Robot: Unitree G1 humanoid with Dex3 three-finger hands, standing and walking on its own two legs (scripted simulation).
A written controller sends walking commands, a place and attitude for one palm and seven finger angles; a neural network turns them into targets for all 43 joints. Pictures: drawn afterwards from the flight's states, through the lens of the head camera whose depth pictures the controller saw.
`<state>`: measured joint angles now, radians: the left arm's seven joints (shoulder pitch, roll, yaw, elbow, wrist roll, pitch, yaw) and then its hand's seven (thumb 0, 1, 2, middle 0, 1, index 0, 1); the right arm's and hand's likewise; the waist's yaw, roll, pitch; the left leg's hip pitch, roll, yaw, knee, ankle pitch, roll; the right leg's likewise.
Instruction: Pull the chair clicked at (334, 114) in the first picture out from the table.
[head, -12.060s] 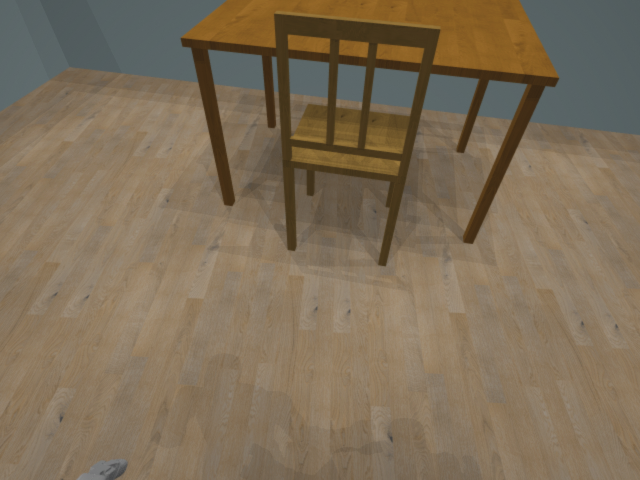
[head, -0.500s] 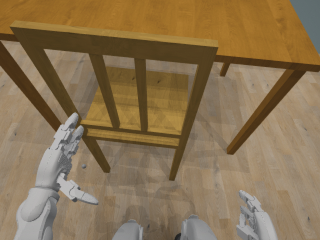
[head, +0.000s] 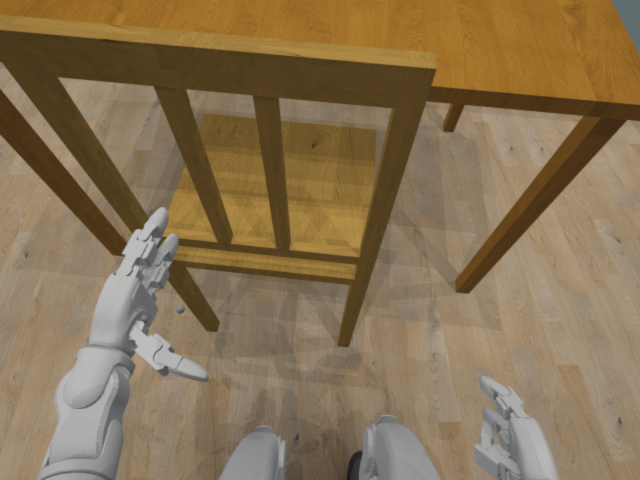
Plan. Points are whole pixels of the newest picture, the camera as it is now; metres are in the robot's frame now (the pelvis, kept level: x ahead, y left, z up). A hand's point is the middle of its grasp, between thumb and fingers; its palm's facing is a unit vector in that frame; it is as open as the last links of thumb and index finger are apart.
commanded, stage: aim the fingers beside a spindle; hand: left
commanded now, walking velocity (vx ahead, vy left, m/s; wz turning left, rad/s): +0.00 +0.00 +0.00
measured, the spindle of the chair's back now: (203, 179) +0.49 +0.18 +0.03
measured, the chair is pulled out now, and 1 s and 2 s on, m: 0.00 0.00 0.00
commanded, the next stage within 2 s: none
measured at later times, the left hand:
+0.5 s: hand (199, 286) +0.34 +0.16 +0.02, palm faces -0.11 -0.99 -0.05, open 16.9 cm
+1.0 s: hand (204, 298) +0.33 +0.16 +0.01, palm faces -0.13 -0.99 -0.03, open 16.9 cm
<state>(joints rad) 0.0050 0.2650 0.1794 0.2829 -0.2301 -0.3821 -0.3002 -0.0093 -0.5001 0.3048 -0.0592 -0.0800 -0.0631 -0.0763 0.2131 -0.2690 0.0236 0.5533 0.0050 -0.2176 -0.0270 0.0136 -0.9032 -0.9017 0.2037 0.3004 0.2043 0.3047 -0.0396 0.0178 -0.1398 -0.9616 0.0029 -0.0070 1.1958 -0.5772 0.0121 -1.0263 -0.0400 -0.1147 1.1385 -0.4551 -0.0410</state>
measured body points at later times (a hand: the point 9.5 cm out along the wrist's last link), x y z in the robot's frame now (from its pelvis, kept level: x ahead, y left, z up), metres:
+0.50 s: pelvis +0.00 +0.00 -0.01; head +0.11 +0.00 +0.43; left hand +0.34 +0.21 +0.02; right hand +0.15 -0.25 -0.11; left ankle +0.00 +0.11 -0.64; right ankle +0.05 -0.10 -0.64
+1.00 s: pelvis +0.00 +0.01 -0.01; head +0.11 +0.01 +0.42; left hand +0.33 +0.21 +0.01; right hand +0.15 -0.24 -0.11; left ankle +0.00 +0.11 -0.64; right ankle +0.05 -0.10 -0.64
